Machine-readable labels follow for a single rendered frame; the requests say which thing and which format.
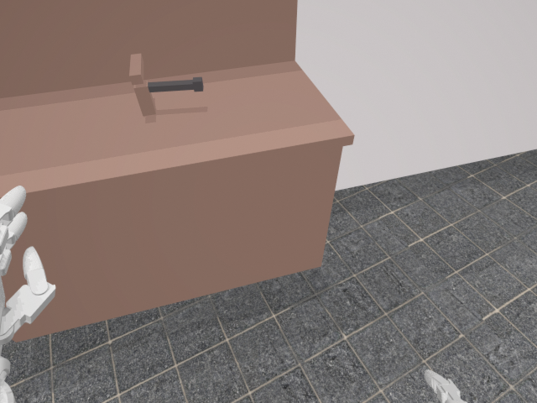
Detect counter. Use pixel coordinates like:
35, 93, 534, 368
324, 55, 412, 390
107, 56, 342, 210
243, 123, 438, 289
0, 0, 355, 343

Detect right robot hand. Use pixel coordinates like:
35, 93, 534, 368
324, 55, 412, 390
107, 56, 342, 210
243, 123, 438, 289
425, 369, 467, 403

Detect tap lever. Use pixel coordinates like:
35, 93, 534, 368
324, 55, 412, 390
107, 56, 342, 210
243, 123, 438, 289
148, 77, 203, 92

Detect left robot hand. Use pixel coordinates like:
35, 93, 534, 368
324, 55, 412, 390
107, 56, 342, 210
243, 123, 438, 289
0, 186, 55, 356

